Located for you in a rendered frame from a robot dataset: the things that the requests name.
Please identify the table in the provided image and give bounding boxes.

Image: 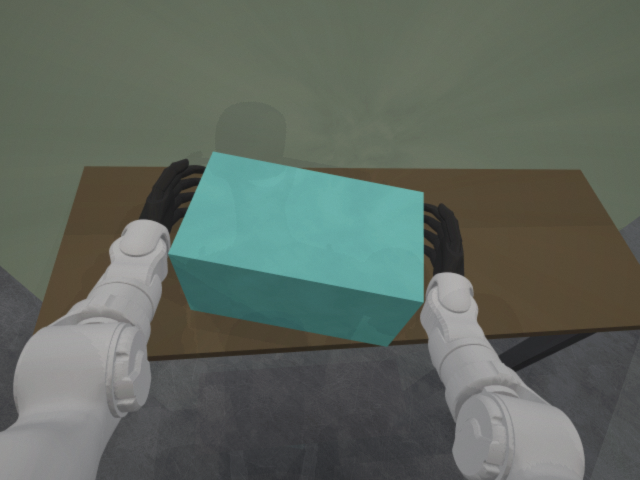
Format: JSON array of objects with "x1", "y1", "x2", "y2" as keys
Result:
[{"x1": 32, "y1": 166, "x2": 640, "y2": 372}]

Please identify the robot left upper arm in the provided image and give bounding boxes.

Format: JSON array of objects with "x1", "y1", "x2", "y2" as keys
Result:
[{"x1": 0, "y1": 322, "x2": 151, "y2": 480}]

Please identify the robot left forearm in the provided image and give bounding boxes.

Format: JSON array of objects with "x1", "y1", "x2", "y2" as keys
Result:
[{"x1": 13, "y1": 219, "x2": 170, "y2": 414}]

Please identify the robot right forearm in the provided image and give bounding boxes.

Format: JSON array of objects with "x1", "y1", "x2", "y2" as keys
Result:
[{"x1": 420, "y1": 272, "x2": 585, "y2": 477}]

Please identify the carton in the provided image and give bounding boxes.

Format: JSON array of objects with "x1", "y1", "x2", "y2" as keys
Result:
[{"x1": 168, "y1": 152, "x2": 424, "y2": 347}]

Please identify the robot left hand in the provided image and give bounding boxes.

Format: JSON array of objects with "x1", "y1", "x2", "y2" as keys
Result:
[{"x1": 138, "y1": 159, "x2": 206, "y2": 234}]

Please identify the robot right upper arm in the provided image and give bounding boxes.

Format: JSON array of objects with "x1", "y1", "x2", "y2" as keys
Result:
[{"x1": 452, "y1": 392, "x2": 584, "y2": 480}]

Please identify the robot right hand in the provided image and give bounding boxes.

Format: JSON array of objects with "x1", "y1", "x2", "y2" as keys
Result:
[{"x1": 424, "y1": 203, "x2": 464, "y2": 276}]

